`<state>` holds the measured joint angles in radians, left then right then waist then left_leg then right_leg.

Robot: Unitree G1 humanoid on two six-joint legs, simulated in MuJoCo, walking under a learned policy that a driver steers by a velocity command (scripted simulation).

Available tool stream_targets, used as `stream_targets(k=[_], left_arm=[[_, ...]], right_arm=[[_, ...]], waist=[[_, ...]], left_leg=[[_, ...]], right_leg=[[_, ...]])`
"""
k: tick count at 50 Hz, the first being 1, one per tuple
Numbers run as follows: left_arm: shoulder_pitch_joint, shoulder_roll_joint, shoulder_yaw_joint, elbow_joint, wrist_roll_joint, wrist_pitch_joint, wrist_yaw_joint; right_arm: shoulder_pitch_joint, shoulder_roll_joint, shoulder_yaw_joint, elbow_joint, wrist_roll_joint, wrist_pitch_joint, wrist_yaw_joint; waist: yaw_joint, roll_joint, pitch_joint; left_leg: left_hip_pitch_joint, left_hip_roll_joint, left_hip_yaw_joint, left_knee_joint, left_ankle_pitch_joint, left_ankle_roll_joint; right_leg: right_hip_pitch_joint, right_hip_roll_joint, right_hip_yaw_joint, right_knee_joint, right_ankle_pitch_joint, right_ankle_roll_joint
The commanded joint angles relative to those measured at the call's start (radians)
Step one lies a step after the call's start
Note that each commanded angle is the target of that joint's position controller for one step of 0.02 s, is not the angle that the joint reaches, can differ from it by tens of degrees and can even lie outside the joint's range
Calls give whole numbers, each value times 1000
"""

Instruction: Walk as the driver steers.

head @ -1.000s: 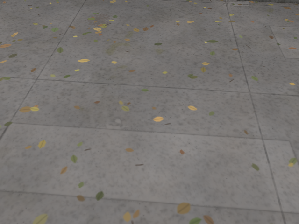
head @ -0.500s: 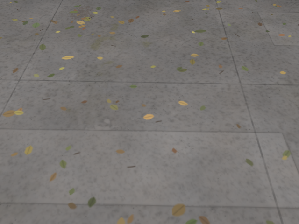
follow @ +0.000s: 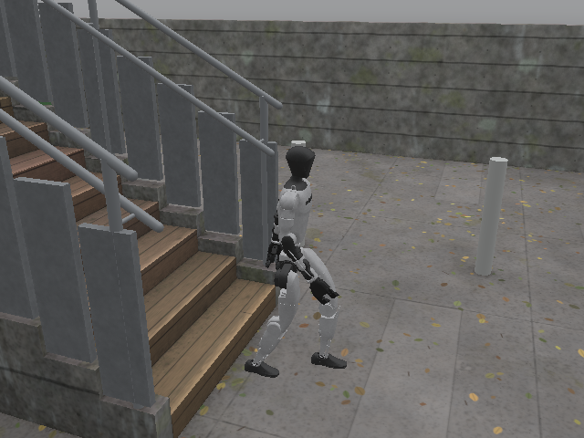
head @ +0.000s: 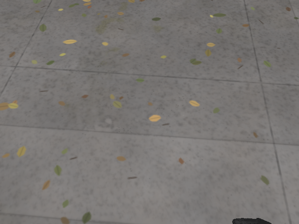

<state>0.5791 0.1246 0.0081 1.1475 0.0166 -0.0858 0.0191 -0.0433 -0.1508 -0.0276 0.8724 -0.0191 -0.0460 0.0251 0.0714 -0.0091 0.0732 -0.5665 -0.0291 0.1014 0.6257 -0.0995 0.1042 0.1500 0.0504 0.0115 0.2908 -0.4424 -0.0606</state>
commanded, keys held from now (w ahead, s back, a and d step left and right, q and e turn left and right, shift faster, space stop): w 1.00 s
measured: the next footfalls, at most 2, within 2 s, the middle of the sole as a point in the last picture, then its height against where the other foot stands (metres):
left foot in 0.04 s outside the picture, level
right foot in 0.60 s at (187, 211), level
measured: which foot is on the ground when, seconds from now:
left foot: up 0.00-0.02, down 0.04-0.60, up 0.62-1.00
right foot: down 0.00-0.04, up 0.06-0.58, down 0.60-1.00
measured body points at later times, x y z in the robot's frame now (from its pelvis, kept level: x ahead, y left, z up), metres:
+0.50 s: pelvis +0.27 +0.00 +0.02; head +0.30 +0.01 +0.47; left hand +0.45 +0.21 -0.11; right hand +0.16 -0.21 -0.13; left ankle +0.16 +0.07 -0.72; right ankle +0.44 -0.12 -0.68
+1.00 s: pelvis +0.55 -0.03 +0.02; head +0.57 -0.03 +0.47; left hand +0.46 +0.20 -0.12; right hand +0.70 -0.25 -0.11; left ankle +0.71 +0.11 -0.67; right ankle +0.46 -0.10 -0.72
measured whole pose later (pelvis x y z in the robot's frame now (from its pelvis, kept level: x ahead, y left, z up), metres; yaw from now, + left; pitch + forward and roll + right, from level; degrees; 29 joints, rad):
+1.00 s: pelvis +0.55 -0.03 +0.02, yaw +1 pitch +0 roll -1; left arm 0.47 0.16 0.03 1.07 0.01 -0.10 0.00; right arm 0.08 -0.20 -0.05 0.90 -0.02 -0.04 0.03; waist 0.05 0.04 0.04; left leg -0.63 0.10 0.04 0.73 -0.03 0.03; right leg 0.04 0.09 -0.08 0.18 -0.23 -0.09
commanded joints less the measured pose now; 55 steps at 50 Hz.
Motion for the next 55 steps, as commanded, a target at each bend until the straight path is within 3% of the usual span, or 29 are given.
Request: stream_targets(k=[1,2,3,4,5,6,7,8,9,12,15,19,25,27,28,29,30,31,32,33,34,35,37,40,42,46,51,53,55], left_arm=[[3,163,28,-22,3,-8,5],[8,136,22,-40,-1,-8,-3],[117,11,2,-58,-26,-4,-17],[27,138,36,-65,-3,0,-24],[-96,147,43,-115,6,3,-25],[-166,130,43,-138,15,-1,-28],[-175,105,45,-143,17,3,-29],[-143,89,46,-129,28,14,-29],[-122,72,44,-121,26,25,-31],[-202,72,48,-150,22,46,-34],[-381,95,50,-211,15,48,-39],[-541,80,41,-262,9,43,-51],[-696,94,34,-326,2,32,-52],[-658,102,38,-329,0,21,-48],[-593,118,46,-310,1,15,-42],[-462,139,58,-269,3,8,-33],[-285,176,75,-215,16,-3,-22],[-116,271,99,-193,45,-9,-9],[-105,314,110,-189,38,2,-21],[-195,252,98,-196,7,13,-27],[-294,200,82,-208,-1,10,-32],[-341,157,70,-213,2,2,-35],[-321,102,51,-182,-3,-9,-26],[-239,131,52,-144,-8,-27,-19],[-200,150,53,-134,-7,-27,-18],[-141,148,45,-126,-5,-27,-18],[-48,164,45,-96,0,-25,-9],[-41,173,47,-88,7,-21,-2],[-68,188,52,-89,11,-18,3]], right_arm=[[327,-123,-44,66,5,-20,-24],[465,-182,-63,95,-17,-30,-32],[517,-275,-81,92,-38,-29,-27],[480,-238,-78,104,5,-9,-18],[368,-189,-62,94,4,-8,-19],[301,-142,-51,86,5,-20,-16],[278,-114,-44,94,6,-31,-19],[291,-73,-32,112,9,-39,-25],[319,-61,-26,128,8,-47,-27],[385,-98,-30,148,7,-59,-32],[451,-114,-27,156,12,-54,-35],[544,-114,-20,168,9,-61,-32],[638,-129,-19,201,-7,-56,-45],[615,-138,-20,201,-11,-59,-51],[601,-151,-24,201,-10,-60,-52],[586,-163,-26,201,-6,-59,-50],[566,-158,-23,192,2,-60,-48],[575,-93,-5,148,29,-63,-38],[667,-60,-7,151,50,-59,-34],[575,-149,-34,145,23,-52,-38],[489,-132,-33,114,15,-57,-33],[455,-110,-31,110,10,-56,-30],[477,-80,-33,116,-15,-29,-17],[441,-67,-37,99,-20,-4,-2],[343,-76,-37,64,-21,4,2],[144,-79,-27,-7,-8,2,6],[8,-84,-18,-54,0,-4,3],[-12,-98,-21,-70,-1,-10,2],[41,-110,-29,-61,-1,-20,-4]], waist=[[-198,-79,-112],[-243,-15,-203],[-176,204,-350],[-197,96,-313],[-154,83,-122],[-129,25,-38],[-81,24,-9],[-49,45,2],[-35,57,-11],[-23,61,-4],[-56,53,35],[-103,47,42],[-151,77,53],[-117,88,40],[-86,98,4],[-30,91,-65],[44,72,-163],[86,-50,-312],[41,-197,-408],[12,-47,-290],[-18,-38,-149],[-47,-14,-88],[-96,-39,-55],[-114,-46,-39],[-103,-50,-7],[-63,-47,28],[-22,-61,39],[-27,-59,45],[-65,-64,18]], left_leg=[[479,-60,16,-91,-31,47],[694,107,-179,-116,-184,86],[928,424,-716,-210,-332,237],[860,411,-898,-369,-566,249],[712,385,-751,-391,-609,214],[551,346,-630,-421,-455,180],[430,295,-529,-440,-321,142],[355,259,-437,-450,-203,122],[325,243,-388,-454,-105,120],[313,219,-298,-482,4,125],[366,204,-263,-515,26,112],[449,190,-210,-506,164,83],[659,232,-195,-428,358,98],[680,243,-177,-363,528,88],[681,240,-165,-287,680,75],[670,221,-142,-143,773,60],[550,187,-111,53,673,42],[271,119,-65,377,302,10],[9,-47,-66,681,-439,-12],[-64,20,-159,719,-345,6],[-73,56,-157,673,-251,5],[-40,86,-152,621,-198,2],[33,112,-140,553,-170,-18],[8,116,-108,499,-138,-43],[-59,133,-90,436,-71,-59],[-88,130,-54,200,58,-81],[-68,93,-25,11,92,-53],[-65,83,-27,-29,39,-29],[42,46,-11,-76,-37,4]], right_leg=[[-190,-197,22,359,1061,-75],[-362,-162,3,625,785,-69],[-670,3,-42,1033,-20,-34],[-805,6,44,1111,-34,-54],[-884,-51,28,1112,44,-61],[-849,-89,27,1039,116,-59],[-765,-118,42,971,164,-49],[-696,-133,38,919,166,-34],[-652,-132,32,900,167,-25],[-692,-143,5,819,223,-3],[-806,-160,-16,682,347,23],[-810,-137,-54,483,468,36],[-815,-93,-90,310,393,10],[-721,-65,-103,250,322,-25],[-618,-32,-116,229,285,-43],[-464,2,-131,179,291,-66],[-214,-36,-88,156,326,-98],[94,-300,222,150,212,-176],[232,-511,649,35,243,-301],[116,-441,582,2,172,-258],[-43,-401,430,-36,232,-222],[-151,-349,328,-69,325,-188],[-261,-275,197,-100,440,-144],[-282,-250,127,-123,546,-147],[-284,-242,101,-151,545,-149],[-258,-214,54,-176,599,-136],[-120,-246,38,-154,669,-135],[-53,-274,39,-118,732,-135],[-30,-278,16,-26,929,-117]])
Velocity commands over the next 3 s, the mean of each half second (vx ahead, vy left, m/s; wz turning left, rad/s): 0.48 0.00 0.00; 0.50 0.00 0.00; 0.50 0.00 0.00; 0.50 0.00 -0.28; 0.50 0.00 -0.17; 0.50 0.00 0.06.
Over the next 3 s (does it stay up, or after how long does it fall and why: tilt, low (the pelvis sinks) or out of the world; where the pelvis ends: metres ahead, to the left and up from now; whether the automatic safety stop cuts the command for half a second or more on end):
stays up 1.62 -0.15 0.02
